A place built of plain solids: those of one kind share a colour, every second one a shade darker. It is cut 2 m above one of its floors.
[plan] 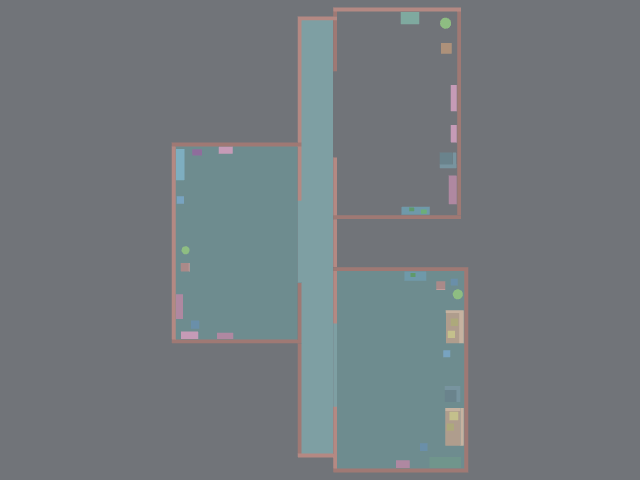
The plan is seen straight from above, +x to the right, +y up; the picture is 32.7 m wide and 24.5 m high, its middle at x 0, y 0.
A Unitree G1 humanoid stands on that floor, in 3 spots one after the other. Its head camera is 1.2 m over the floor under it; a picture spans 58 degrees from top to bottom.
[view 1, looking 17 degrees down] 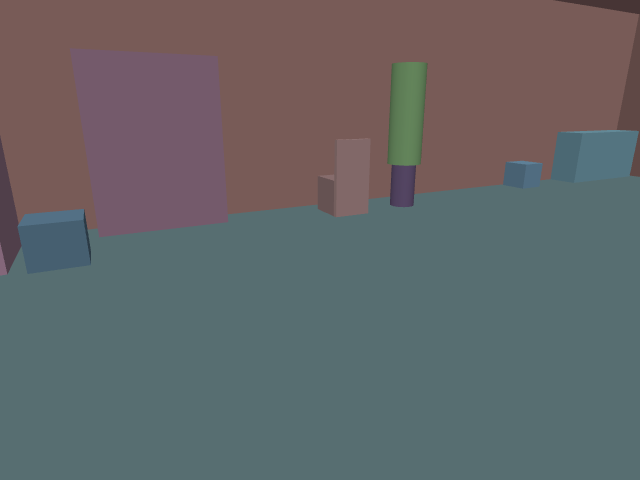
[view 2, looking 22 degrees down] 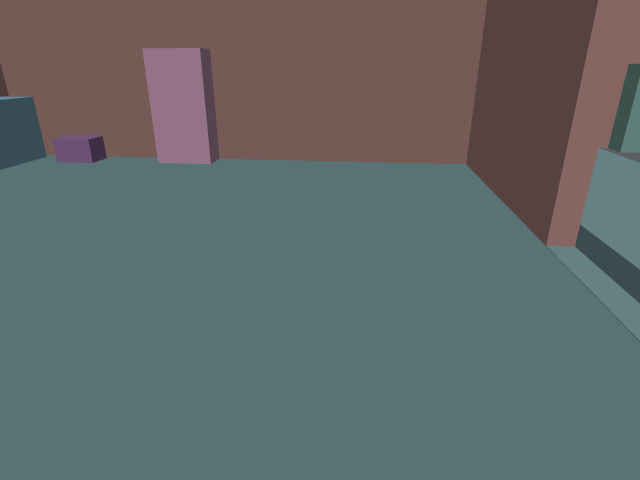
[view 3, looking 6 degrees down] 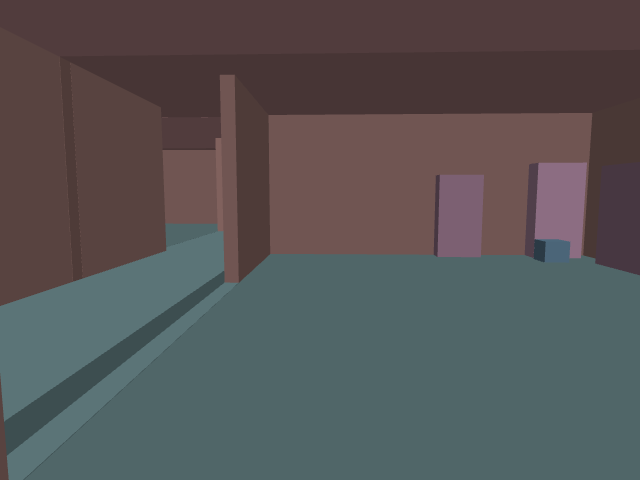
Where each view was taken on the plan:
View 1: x -2.45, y -3.95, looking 153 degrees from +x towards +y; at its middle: floor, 4.10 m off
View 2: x -2.45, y -1.01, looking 96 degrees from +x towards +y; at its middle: floor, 3.20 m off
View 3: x -2.45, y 3.60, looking -88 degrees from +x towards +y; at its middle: wall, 8.73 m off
